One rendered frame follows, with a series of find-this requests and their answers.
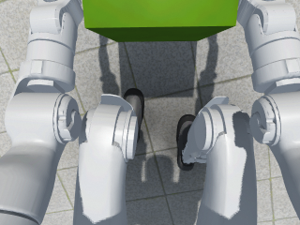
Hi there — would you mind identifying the right robot upper arm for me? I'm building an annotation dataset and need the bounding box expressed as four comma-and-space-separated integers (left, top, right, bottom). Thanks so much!
249, 91, 300, 220

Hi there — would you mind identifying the robot right foot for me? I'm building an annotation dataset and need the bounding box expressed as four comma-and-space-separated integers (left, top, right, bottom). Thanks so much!
176, 114, 196, 172

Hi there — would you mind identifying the left robot upper arm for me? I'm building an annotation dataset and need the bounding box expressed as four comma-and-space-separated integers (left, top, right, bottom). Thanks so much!
0, 92, 83, 225

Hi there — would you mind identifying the carton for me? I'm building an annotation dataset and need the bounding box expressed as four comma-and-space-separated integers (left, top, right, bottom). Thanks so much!
82, 0, 239, 42

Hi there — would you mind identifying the left robot forearm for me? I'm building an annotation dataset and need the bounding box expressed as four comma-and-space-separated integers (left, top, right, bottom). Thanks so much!
4, 0, 83, 135

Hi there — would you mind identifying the left robot thigh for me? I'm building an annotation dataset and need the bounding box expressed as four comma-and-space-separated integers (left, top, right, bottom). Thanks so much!
72, 104, 139, 225

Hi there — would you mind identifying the right robot forearm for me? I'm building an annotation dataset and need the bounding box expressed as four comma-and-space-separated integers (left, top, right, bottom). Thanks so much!
236, 0, 300, 95

